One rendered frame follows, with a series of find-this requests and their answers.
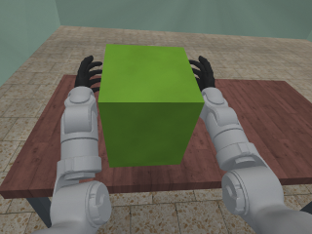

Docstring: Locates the robot right forearm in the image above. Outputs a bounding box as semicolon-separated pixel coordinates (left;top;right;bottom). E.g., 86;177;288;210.
199;87;285;200

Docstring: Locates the robot right hand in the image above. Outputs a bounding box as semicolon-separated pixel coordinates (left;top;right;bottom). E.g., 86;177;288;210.
189;56;215;92

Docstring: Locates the carton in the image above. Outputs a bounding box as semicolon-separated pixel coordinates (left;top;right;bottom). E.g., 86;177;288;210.
97;44;205;168

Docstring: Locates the right robot upper arm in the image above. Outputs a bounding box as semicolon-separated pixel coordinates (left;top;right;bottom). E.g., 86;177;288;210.
221;166;312;234

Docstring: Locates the robot left forearm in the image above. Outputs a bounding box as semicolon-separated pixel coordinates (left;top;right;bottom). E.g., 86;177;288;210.
50;86;102;222

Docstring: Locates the table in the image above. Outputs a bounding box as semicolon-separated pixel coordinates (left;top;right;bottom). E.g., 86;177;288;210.
0;74;312;228

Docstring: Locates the left robot upper arm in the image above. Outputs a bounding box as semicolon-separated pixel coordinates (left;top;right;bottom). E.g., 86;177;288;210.
30;180;112;234

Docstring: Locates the robot left hand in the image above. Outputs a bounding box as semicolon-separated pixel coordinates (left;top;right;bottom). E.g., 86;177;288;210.
74;56;102;93

